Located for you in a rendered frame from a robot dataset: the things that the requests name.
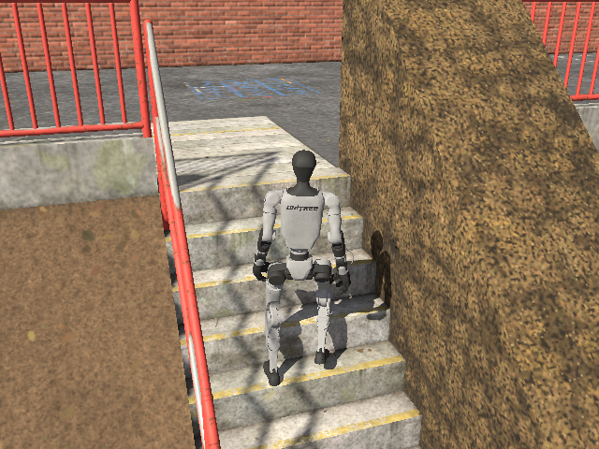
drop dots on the right robot hand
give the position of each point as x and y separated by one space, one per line
345 282

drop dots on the left robot hand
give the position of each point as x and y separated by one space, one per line
258 269

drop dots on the robot right forearm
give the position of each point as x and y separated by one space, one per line
340 256

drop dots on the left robot upper arm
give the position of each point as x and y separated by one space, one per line
272 199

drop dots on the right robot upper arm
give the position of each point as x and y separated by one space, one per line
334 217

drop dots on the robot right foot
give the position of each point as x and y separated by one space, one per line
320 358

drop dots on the robot left forearm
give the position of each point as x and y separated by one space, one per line
261 250

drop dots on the humanoid robot torso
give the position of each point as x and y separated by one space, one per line
301 219

